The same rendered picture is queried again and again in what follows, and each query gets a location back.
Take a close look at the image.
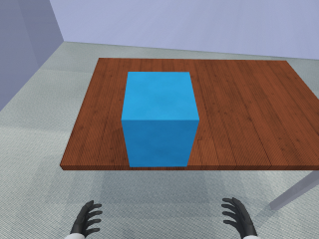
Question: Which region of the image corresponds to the left robot hand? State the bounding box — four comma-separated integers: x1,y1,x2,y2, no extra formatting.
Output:
70,200,103,238

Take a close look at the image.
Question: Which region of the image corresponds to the carton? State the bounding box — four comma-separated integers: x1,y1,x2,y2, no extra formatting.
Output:
121,72,199,167

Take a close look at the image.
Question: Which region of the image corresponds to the right robot hand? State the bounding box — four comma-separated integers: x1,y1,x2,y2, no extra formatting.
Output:
221,197,258,239

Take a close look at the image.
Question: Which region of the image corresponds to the table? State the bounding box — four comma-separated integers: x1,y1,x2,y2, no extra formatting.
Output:
60,58,319,210

